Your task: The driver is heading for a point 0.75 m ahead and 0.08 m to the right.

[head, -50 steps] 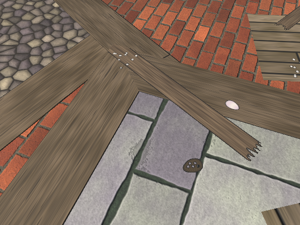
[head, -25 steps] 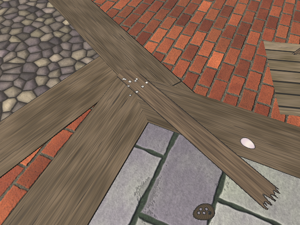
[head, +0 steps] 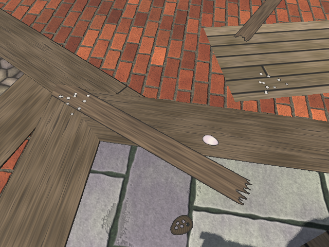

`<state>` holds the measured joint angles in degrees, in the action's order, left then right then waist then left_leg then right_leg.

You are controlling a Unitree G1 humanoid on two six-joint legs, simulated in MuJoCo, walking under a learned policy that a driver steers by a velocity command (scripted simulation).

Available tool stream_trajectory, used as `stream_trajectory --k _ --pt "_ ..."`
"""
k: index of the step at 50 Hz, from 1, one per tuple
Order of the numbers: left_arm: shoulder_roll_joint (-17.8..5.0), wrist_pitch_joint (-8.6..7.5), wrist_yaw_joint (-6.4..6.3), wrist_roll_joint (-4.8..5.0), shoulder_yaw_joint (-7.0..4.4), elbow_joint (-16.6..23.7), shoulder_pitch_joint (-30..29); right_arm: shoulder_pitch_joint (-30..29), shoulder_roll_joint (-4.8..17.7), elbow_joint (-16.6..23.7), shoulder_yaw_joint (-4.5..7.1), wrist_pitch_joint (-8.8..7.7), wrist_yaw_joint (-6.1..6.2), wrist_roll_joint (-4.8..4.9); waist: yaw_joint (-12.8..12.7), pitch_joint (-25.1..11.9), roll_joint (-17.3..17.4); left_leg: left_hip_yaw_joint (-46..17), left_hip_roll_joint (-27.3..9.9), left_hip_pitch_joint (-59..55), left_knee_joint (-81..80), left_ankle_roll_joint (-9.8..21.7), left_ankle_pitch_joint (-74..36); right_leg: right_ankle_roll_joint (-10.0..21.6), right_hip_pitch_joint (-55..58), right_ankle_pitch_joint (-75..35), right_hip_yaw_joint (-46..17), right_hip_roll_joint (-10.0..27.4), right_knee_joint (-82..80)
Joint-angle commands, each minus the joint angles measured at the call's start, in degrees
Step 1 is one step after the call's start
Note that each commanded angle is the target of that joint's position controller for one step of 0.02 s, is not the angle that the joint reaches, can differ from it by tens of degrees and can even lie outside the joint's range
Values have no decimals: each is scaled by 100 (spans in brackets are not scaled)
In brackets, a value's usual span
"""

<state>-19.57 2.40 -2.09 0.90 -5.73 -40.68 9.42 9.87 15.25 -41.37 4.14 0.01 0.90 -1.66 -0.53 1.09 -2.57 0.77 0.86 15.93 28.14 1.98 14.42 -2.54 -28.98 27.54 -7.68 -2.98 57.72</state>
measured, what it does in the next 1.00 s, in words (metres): steps on the spot: right foot, then left foot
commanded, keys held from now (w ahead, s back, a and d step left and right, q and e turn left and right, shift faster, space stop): e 0.24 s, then no key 0.76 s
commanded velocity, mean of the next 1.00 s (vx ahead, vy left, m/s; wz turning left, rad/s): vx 0.00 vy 0.00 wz -0.27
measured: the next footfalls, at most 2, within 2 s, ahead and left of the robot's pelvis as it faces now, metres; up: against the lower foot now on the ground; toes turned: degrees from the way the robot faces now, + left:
right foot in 0.34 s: +0.02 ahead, -0.16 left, +0.00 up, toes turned -14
left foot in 0.70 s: +0.07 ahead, +0.08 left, +0.00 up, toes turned -14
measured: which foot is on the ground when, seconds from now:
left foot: down 0.00-0.34, up 0.36-0.68, down 0.70-1.00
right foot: up 0.00-0.32, down 0.34-1.00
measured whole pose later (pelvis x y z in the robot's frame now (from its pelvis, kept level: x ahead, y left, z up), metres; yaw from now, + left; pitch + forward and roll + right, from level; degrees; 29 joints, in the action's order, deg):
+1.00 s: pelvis +0.01 -0.03 +0.00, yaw -15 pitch -2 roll +0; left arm -14.3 1.0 -0.9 -0.6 -2.6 -48.5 9.8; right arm 10.3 13.8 -50.0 1.6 -0.4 1.3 -0.5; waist -0.1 2.1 -0.3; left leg 0.1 -1.5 10.8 29.4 -1.0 17.0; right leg 0.3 -11.8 15.5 -0.8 -0.9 28.8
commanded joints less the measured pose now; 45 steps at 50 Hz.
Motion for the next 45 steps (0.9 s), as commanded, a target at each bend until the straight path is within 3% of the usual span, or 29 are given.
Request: stream_trajectory --k 1,5,10,14,16,17,18,19,20,21,23,25,28,31,33,34,35,36,37,38,39,42,45 --pt "-640 35 -37 -7 -233 186 336 -560 727 523 144 -138 108 79 -130 -158 932 -1209 -1559 -644 -1118 931 -1675 -220 -816 -366 25 315 1235" --pt "-335 20 51 52 -101 575 -197 -32 822 388 189 -40 224 54 219 -337 1039 -738 -1636 -1366 -1117 1125 -2120 -429 -947 -653 372 469 366" --pt "-244 42 203 15 -18 809 -308 -118 1143 394 318 30 139 111 277 -459 1161 -281 -1833 -1224 -1079 1152 -2295 -308 -28 -568 807 621 -893" --pt "-267 98 290 15 -52 895 -209 -97 1238 310 356 31 30 262 202 -459 1205 -148 -1921 -1177 -720 1005 -2498 9 666 -707 1070 455 -2007" --pt "-289 91 298 -14 -93 753 211 -108 1116 211 307 26 0 382 -63 -528 1030 123 -1696 -844 -120 601 -2163 335 1651 -1817 1153 244 -3419" --pt "-585 79 238 -28 -174 726 408 186 843 97 216 -7 -30 282 -39 -736 386 519 -1381 -194 585 136 -1379 536 2630 -3147 570 585 -3720" --pt "-1153 46 128 -114 -244 870 522 128 364 323 12 -51 -91 -91 92 -968 -1384 908 -684 1393 2233 -475 1833 1196 3685 -5829 -1358 2200 -3463" --pt "-922 -74 170 -247 -143 908 452 -142 667 360 116 -26 -35 21 -194 -1151 -1024 121 -405 1706 3241 -650 2626 2245 3019 -5834 -1666 2772 -3481" --pt "-737 -182 220 -255 -82 850 345 -308 942 336 189 27 0 179 -240 -957 -626 -131 -495 1708 3645 -654 2359 2198 2739 -5303 -1191 2388 -3597" --pt "-628 -253 228 -206 -46 767 85 -296 934 292 206 63 22 228 -93 -722 -605 -225 -532 1774 3614 -614 1983 1878 2587 -4746 -791 1996 -3642" --pt "-495 -276 199 -118 23 735 -308 -137 960 127 235 136 90 148 86 -553 -502 -281 -531 1565 3477 -660 1320 1595 2250 -4567 -442 1708 -3707" --pt "-314 -291 165 -156 101 692 -429 106 814 19 200 154 82 172 226 -676 -497 -254 -462 1137 3221 -713 886 1568 2093 -4640 -184 1551 -3741" --pt "-264 -283 150 -158 118 580 -481 -35 580 8 86 162 76 173 121 -628 -541 -219 -487 694 2040 -716 755 1506 2062 -4025 -98 1436 -3735" --pt "-347 -252 172 -175 112 405 -375 -142 632 20 61 161 65 184 -18 -516 -586 -155 -436 299 1241 -662 833 1595 1955 -3354 -375 1534 -3767" --pt "-237 -249 189 -138 176 314 -489 19 604 -76 46 132 44 184 114 -431 -510 -94 -387 -140 390 -572 320 1476 1775 -2818 -450 1457 -3713" --pt "-142 -255 198 -103 222 241 -492 146 545 -143 15 99 22 136 249 -379 -387 -68 -363 -579 -408 -487 -479 1277 1589 -2468 -384 1330 -3672" --pt "-35 -293 207 -137 261 145 -290 190 677 -169 16 65 19 54 208 -439 -140 -344 -547 -1047 -596 -390 -1298 986 1390 -2041 -312 1132 -3611" --pt "0 -335 235 -238 274 111 -116 186 1014 -132 62 50 40 43 -30 -477 414 -688 -937 -1252 -445 -206 -2171 711 1223 -1496 -29 783 -3380" --pt "44 -342 247 -247 263 68 67 -8 1085 -244 95 42 25 128 -277 -437 1034 -630 -935 -724 -308 60 -1271 502 1493 -1233 323 460 -3508" --pt "-143 -321 227 -250 244 27 -261 -139 793 -184 41 12 -20 139 -17 -267 860 -588 -774 -324 -454 58 -539 384 1751 -1329 392 411 -3357" --pt "-179 -295 202 -205 211 36 -421 -139 686 -236 4 -23 -27 88 31 -208 781 -546 -712 -208 -521 -40 -347 400 1809 -1444 408 425 -3271" --pt "-69 -201 141 -178 215 -75 -328 -52 615 -364 -44 -127 -5 90 44 -163 683 -421 -598 -292 -451 -191 -605 473 1789 -1844 344 484 -3276" --pt "-9 -207 124 -163 208 -243 -249 15 603 -478 -68 -125 37 113 81 -147 478 -383 -554 -381 -403 -185 -651 449 1771 -1960 361 482 -3292"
